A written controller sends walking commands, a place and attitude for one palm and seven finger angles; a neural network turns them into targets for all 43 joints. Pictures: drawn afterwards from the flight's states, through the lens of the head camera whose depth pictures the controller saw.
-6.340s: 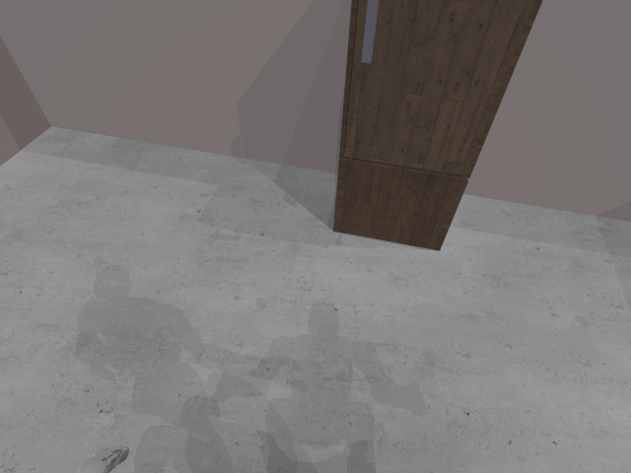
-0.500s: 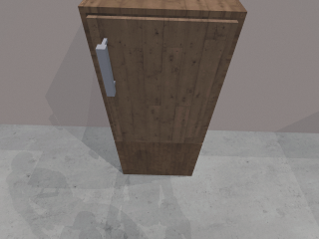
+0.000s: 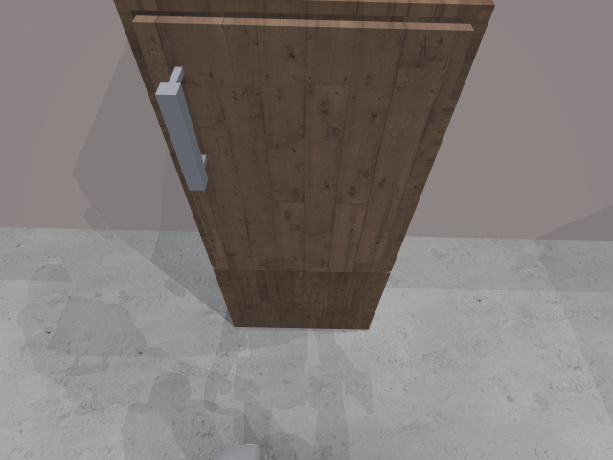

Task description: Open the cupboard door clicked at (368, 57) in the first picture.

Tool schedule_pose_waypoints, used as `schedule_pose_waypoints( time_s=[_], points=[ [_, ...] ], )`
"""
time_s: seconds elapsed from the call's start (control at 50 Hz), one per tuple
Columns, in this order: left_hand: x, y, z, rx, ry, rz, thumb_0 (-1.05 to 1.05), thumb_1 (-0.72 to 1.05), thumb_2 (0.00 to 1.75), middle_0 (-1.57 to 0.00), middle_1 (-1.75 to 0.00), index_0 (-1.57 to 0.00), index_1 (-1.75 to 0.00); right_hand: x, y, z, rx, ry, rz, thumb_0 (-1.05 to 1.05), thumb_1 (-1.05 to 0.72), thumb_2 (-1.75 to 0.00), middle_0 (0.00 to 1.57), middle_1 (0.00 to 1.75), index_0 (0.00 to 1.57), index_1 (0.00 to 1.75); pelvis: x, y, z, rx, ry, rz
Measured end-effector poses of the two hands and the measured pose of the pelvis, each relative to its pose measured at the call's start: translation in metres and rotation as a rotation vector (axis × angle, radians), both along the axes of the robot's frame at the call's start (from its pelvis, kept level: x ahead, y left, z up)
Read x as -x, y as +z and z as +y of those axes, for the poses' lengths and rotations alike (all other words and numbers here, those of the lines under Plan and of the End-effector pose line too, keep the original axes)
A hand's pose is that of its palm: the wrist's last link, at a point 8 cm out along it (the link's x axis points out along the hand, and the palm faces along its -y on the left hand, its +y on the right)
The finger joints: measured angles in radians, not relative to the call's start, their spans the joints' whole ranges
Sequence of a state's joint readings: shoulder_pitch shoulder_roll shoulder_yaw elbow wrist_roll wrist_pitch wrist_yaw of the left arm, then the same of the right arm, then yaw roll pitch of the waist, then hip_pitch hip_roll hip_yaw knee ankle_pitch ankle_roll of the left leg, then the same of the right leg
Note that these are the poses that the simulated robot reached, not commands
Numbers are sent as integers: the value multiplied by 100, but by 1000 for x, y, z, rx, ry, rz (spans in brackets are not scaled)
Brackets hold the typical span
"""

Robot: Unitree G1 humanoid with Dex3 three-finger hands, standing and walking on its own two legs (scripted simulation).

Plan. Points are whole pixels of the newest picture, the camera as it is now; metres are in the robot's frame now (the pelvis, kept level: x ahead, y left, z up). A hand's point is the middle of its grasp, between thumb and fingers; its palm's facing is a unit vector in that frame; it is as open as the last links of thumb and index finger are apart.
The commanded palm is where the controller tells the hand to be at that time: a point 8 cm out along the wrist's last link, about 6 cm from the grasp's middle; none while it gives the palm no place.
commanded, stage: come to a stop and stand still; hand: left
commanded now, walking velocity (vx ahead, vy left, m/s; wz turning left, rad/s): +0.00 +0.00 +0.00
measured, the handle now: (188, 132) +0.52 +0.21 +0.11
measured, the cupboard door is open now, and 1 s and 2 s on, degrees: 0 0 0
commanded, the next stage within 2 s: look again from close up in 0.60 s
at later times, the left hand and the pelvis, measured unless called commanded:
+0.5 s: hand out of the picture -0.03 +0.15 -0.17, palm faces +0.04 -0.98 -0.19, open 7.3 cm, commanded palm none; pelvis -0.03 -0.01 +0.00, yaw +0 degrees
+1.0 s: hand out of the picture +0.02 +0.19 -0.17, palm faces +0.01 -0.98 -0.22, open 7.3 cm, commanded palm none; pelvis -0.01 +0.01 +0.00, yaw -1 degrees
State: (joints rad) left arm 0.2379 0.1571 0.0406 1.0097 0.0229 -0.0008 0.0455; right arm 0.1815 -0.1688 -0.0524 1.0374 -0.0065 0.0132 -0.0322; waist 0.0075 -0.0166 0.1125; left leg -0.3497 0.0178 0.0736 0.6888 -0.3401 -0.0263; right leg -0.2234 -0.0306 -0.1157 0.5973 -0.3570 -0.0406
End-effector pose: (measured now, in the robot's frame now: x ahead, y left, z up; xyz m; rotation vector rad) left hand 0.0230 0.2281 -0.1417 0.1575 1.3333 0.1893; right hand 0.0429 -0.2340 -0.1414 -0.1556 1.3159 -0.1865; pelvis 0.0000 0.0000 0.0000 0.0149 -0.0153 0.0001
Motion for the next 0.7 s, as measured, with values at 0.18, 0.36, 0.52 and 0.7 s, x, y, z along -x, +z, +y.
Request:
schedule_pose_waypoints(
  time_s=[0.18,0.36,0.52,0.7],
  points=[
    [4,-5,7,22,13,-14,1,91,90,-19,-30,-20,-30,-15,10,16,5,60,-101,1,-91,-90,20,30,20,30,12,0,7,-2,-10,-7],
    [40,12,-9,-12,-11,1,1,92,90,-19,-30,-20,-30,1,-1,8,-71,29,-116,0,-93,-90,20,30,21,30,30,3,-8,-6,-8,5],
    [60,4,-27,39,0,37,1,91,90,-20,-30,-20,-30,42,4,-11,-29,14,-22,0,-92,-90,20,30,20,30,28,5,-15,9,-2,-18],
    [59,-1,-40,85,-2,64,1,91,90,-20,-30,-20,-30,89,8,-4,-31,-15,123,1,-91,-90,20,30,20,30,25,8,-18,16,3,-9]
  ],
)
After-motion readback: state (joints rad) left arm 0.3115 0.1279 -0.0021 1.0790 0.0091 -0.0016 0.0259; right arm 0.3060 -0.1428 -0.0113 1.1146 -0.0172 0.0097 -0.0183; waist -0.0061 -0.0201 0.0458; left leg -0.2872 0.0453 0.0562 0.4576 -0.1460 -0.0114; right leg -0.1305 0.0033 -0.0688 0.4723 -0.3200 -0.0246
